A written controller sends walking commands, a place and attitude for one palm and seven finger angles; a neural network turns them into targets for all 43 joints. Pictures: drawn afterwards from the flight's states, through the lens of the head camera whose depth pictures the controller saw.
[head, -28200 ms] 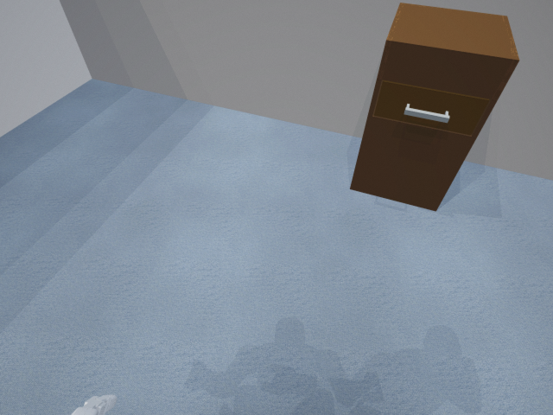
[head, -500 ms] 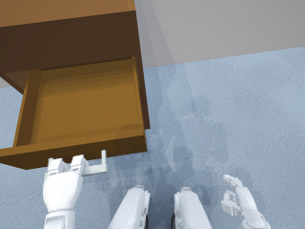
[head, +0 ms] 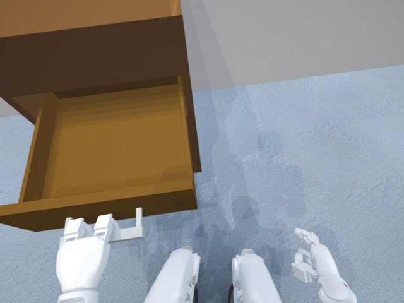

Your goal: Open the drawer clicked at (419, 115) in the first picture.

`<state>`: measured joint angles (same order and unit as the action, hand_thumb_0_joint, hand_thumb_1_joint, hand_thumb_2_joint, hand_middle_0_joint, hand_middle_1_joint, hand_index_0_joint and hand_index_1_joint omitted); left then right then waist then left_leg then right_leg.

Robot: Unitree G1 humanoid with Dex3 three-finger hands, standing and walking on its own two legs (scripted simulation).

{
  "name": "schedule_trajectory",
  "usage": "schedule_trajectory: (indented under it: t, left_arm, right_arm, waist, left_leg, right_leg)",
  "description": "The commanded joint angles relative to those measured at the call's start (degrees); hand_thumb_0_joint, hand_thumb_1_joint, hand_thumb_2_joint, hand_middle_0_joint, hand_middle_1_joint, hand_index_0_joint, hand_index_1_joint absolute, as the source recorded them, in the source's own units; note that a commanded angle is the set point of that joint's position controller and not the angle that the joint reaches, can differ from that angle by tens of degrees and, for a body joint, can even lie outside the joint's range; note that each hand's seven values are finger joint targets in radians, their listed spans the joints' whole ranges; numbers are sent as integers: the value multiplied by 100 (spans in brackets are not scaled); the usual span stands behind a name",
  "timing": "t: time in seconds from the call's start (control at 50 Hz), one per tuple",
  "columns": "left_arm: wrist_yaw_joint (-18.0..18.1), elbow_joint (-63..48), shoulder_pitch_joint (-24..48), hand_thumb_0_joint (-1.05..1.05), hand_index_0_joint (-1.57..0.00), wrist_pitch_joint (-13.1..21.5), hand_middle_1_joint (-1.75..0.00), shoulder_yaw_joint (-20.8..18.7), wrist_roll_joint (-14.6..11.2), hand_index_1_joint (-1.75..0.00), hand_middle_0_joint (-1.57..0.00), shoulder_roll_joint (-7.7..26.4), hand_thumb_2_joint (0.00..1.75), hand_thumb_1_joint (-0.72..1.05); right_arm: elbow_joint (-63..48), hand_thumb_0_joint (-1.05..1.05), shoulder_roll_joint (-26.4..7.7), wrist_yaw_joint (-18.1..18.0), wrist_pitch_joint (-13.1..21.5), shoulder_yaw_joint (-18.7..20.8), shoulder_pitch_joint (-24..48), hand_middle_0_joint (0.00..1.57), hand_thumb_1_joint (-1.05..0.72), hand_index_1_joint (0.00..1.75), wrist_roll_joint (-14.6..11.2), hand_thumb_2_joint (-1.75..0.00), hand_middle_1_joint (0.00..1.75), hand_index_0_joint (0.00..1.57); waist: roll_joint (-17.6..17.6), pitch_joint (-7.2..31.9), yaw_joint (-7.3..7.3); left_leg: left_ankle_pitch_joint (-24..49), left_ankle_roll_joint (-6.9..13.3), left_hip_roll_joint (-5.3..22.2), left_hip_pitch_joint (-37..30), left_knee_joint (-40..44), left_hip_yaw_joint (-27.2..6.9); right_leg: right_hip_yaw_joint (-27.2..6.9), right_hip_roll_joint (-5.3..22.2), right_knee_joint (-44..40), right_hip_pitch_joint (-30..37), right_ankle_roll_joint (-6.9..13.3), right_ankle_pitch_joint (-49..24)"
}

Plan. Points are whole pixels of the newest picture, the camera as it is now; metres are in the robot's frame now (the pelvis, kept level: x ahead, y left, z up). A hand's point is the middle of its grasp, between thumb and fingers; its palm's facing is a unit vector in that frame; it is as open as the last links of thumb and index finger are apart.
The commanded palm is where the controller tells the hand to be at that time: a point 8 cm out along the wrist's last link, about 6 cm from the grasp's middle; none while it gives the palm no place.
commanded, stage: pull the drawer open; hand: left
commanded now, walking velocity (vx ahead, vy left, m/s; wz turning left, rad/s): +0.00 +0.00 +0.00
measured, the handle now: (103, 227) +0.25 +0.24 -0.07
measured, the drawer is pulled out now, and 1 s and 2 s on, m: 0.28 0.30 0.30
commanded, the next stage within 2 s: open the thumb to release the handle in 0.74 s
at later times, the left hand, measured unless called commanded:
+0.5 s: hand (98, 269) +0.17 +0.24 -0.08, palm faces -0.15 -0.09 -0.98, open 5.8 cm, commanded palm +0.14 +0.23 -0.04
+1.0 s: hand (94, 267) +0.18 +0.25 -0.09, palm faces -0.10 -0.07 -0.99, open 6.0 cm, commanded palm +0.15 +0.24 -0.04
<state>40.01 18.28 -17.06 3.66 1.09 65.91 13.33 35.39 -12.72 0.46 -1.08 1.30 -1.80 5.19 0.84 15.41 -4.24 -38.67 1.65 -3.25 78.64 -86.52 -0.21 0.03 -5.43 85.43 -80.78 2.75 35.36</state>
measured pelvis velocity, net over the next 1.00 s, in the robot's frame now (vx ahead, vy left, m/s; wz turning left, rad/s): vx -0.01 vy -0.01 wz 0.02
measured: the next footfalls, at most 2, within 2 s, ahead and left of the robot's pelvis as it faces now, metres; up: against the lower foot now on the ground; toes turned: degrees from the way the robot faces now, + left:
none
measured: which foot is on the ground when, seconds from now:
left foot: down 0.00-1.00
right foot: down 0.00-1.00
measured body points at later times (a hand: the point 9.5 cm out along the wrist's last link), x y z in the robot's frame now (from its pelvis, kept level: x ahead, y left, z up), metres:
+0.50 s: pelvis +0.00 +0.00 +0.00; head +0.13 -0.02 +0.43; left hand +0.17 +0.24 -0.03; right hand +0.22 -0.21 -0.13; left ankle +0.01 +0.10 -0.57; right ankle +0.03 -0.09 -0.57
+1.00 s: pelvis -0.01 -0.01 -0.01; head +0.13 -0.03 +0.41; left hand +0.18 +0.25 -0.03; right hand +0.22 -0.22 -0.15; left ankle +0.01 +0.10 -0.57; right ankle +0.03 -0.09 -0.57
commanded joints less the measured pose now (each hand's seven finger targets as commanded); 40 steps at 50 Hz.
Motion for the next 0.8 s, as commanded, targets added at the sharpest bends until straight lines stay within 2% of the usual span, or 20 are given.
schedule_trajectory:
  t: [0.0,0.06,0.08,0.1,0.12,0.16,0.2,0.26,0.28,0.34,0.4,0.46,0.48,0.54,0.56,0.58,0.64,0.68,0.76,0.78]
  left_arm:
    - [241,-621,-1058,0,-40,103,-135,-362,-37,-135,-40,660,90,90]
    - [237,-598,-1015,0,-40,68,-135,-301,-39,-135,-40,602,90,90]
    - [234,-592,-1024,0,-40,72,-135,-385,-54,-135,-40,673,90,90]
    - [232,-598,-1045,0,-40,77,-135,-332,-51,-135,-40,627,90,90]
    - [237,-668,-1087,0,-40,94,-135,-337,-57,-135,-40,638,90,90]
    - [225,-705,-1175,0,-40,80,-135,-270,-62,-135,-40,593,90,90]
    - [210,-684,-1267,0,-40,91,-135,-319,-84,-135,-40,610,90,90]
    - [192,-700,-1294,0,-40,92,-135,-252,-74,-135,-40,575,90,90]
    - [192,-783,-1232,0,-40,121,-135,-311,-80,-135,-40,644,90,90]
    - [198,-674,-1222,0,-40,136,-135,-258,-47,-135,-40,588,90,90]
    - [193,-668,-1350,0,-40,184,-135,-301,-56,-135,-40,616,90,90]
    - [201,-773,-1289,0,-40,186,-135,-216,-37,-135,-40,564,90,90]
    - [210,-787,-1366,0,-40,204,-135,-372,-54,-135,-40,673,90,90]
    - [195,-717,-1367,0,-40,225,-135,-303,-41,-135,-40,621,90,90]
    - [187,-752,-1386,0,-40,219,-135,-235,-47,-135,-40,563,90,90]
    - [192,-750,-1342,0,-40,220,-135,-358,-70,-135,-40,665,90,90]
    - [191,-707,-1423,0,-40,266,-135,-325,-57,-135,-40,616,90,90]
    - [196,-726,-1479,0,-40,270,-135,-436,-77,-135,-40,719,90,90]
    - [177,-736,-1565,0,-40,275,-135,-336,-80,-135,-40,623,90,90]
    - [171,-728,-1564,0,-40,277,-135,-432,-100,-135,-40,687,90,90]
  right_arm:
    - [-766,0,-591,-55,257,208,200,20,-90,30,0,-90,30,20]
    - [-777,0,-604,-63,254,218,202,20,-90,30,-8,-90,30,20]
    - [-789,0,-593,-75,257,207,214,20,-90,30,-12,-90,30,20]
    - [-782,0,-590,-76,258,209,212,20,-90,30,-13,-90,30,20]
    - [-790,0,-589,-76,266,218,214,20,-90,30,-13,-90,30,20]
    - [-811,0,-582,-68,262,213,209,20,-90,30,-17,-90,30,20]
    - [-818,0,-572,-78,263,199,197,20,-90,30,-19,-90,30,20]
    - [-831,0,-574,-78,264,203,199,20,-90,30,-25,-90,30,20]
    - [-834,0,-567,-82,271,194,222,20,-90,30,-16,-90,30,20]
    - [-808,0,-580,-91,269,199,211,20,-90,30,-13,-90,30,20]
    - [-813,0,-557,-93,296,177,241,20,-90,30,-10,-90,30,20]
    - [-822,0,-572,-88,292,197,247,20,-90,30,-1,-90,30,20]
    - [-832,0,-556,-95,302,191,256,20,-90,30,5,-90,30,20]
    - [-813,0,-562,-103,291,196,246,20,-90,30,-3,-90,30,20]
    - [-833,0,-560,-99,305,192,257,20,-90,30,4,-90,30,20]
    - [-825,0,-549,-109,315,186,276,20,-90,30,2,-90,30,20]
    - [-799,0,-548,-118,318,193,255,20,-90,30,-1,-90,30,20]
    - [-817,0,-537,-116,321,189,272,20,-90,30,2,-90,30,20]
    - [-837,0,-536,-113,306,194,282,20,-90,30,-4,-90,30,20]
    - [-837,0,-519,-123,307,193,282,20,-90,30,-8,-90,30,20]
  waist:
    - [-193,2010,-158]
    - [-316,1843,-96]
    - [-279,1857,-133]
    - [-340,1939,-134]
    - [-225,1976,-161]
    - [-215,2015,-165]
    - [-312,2041,-179]
    - [-320,1892,-152]
    - [-204,1946,-169]
    - [-379,1842,-119]
    - [-265,1894,-191]
    - [-280,1885,-138]
    - [-179,1929,-210]
    - [-383,1824,-154]
    - [-350,1824,-144]
    - [-293,1842,-172]
    - [-426,1885,-170]
    - [-269,1906,-234]
    - [-366,1861,-201]
    - [-383,1909,-222]
  left_leg:
    - [2053,13,73,-1501,1004,-209]
    - [1857,23,84,-1446,1025,-228]
    - [1901,29,85,-1428,1031,-238]
    - [1864,32,77,-1415,1009,-214]
    - [1929,22,72,-1467,1012,-209]
    - [1969,21,64,-1511,1039,-209]
    - [1984,24,67,-1484,1025,-211]
    - [1910,24,67,-1451,1041,-221]
    - [1982,27,75,-1467,1036,-222]
    - [1836,30,78,-1418,1014,-225]
    - [1918,26,62,-1410,1017,-212]
    - [1833,34,65,-1442,1000,-206]
    - [1909,28,66,-1439,1021,-220]
    - [1803,31,61,-1366,976,-215]
    - [1724,37,56,-1315,980,-202]
    - [1767,39,64,-1288,982,-228]
    - [1753,37,52,-1291,927,-199]
    - [1823,30,46,-1262,954,-208]
    - [1735,32,39,-1270,940,-188]
    - [1793,40,46,-1246,930,-195]
  right_leg:
    - [-247,257,-1027,1686,154,-2305]
    - [-205,252,-1094,1571,144,-2005]
    - [-183,250,-1075,1577,163,-2009]
    - [-216,257,-1078,1635,138,-2018]
    - [-236,257,-1063,1641,149,-2121]
    - [-227,261,-1082,1704,146,-2167]
    - [-235,252,-1058,1736,144,-2209]
    - [-264,254,-1102,1705,145,-2157]
    - [-240,258,-1069,1705,168,-2204]
    - [-251,248,-1099,1603,142,-2041]
    - [-230,263,-1049,1661,161,-2133]
    - [-261,263,-1096,1604,148,-2051]
    - [-233,257,-1053,1629,176,-2069]
    - [-308,254,-1085,1610,149,-2067]
    - [-298,273,-1113,1651,138,-1992]
    - [-261,271,-1072,1623,161,-1983]
    - [-329,274,-1077,1662,126,-2085]
    - [-300,274,-1048,1719,161,-2131]
    - [-360,278,-1104,1716,128,-2116]
    - [-346,277,-1085,1768,141,-2179]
